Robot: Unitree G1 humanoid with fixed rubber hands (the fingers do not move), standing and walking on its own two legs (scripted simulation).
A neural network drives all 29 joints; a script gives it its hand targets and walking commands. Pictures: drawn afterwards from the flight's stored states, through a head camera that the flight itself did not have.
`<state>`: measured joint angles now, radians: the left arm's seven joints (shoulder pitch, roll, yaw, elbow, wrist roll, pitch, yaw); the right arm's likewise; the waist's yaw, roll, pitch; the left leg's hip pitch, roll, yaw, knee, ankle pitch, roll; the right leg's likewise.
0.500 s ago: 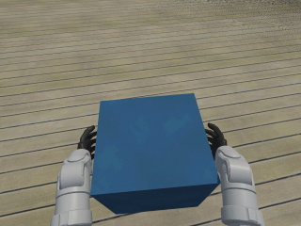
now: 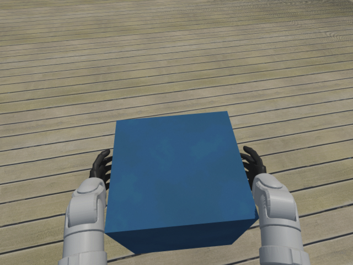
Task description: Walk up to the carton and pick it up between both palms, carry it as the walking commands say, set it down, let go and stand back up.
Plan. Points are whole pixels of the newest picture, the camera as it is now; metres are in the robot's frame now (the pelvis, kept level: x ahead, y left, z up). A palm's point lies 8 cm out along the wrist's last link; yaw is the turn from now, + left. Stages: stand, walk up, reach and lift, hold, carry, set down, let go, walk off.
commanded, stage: hold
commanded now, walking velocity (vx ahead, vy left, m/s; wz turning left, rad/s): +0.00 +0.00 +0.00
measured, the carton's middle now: (178, 187) +0.30 +0.01 -0.03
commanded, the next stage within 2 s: carry in 0.70 s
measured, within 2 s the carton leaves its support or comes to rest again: neither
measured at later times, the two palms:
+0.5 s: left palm (99, 181) +0.29 +0.19 +0.03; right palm (256, 177) +0.29 -0.17 +0.04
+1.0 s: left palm (115, 144) +0.34 +0.14 +0.11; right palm (276, 145) +0.33 -0.21 +0.10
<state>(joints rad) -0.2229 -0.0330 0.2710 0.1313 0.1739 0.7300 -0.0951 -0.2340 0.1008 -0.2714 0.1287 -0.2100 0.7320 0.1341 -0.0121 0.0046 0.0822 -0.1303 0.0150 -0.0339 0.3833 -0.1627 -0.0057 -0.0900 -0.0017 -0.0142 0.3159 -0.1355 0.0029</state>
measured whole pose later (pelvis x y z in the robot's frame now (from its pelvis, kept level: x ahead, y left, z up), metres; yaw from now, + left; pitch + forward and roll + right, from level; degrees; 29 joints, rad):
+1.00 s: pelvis +0.06 -0.03 +0.00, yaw +0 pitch +0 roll +2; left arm -0.19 -0.04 0.23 -0.09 0.09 0.99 -0.04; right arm -0.18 0.06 -0.21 -0.14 -0.11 1.02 0.04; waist -0.01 0.01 -0.14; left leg -0.36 0.02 0.05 0.80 -0.32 -0.01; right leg -0.11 -0.02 -0.05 0.34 -0.24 -0.03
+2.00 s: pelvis +0.82 -0.02 -0.01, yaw +3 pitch +1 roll +2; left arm 0.01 -0.09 0.21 -0.44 0.00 1.17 0.03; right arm -0.06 0.11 -0.21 -0.45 -0.01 1.22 -0.06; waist -0.01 0.05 -0.12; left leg -0.51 0.07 0.15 0.65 -0.16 -0.02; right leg 0.18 -0.06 -0.12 0.18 -0.37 0.00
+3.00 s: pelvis +1.76 -0.04 -0.03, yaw +3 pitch +4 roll +5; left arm 0.02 -0.08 0.21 -0.52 0.00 1.17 0.00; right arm -0.03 0.13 -0.19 -0.53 0.00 1.21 -0.08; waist -0.01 -0.03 -0.07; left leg -0.29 0.05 0.30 0.58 -0.34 0.01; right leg -0.56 -0.10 0.00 1.27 -0.36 -0.01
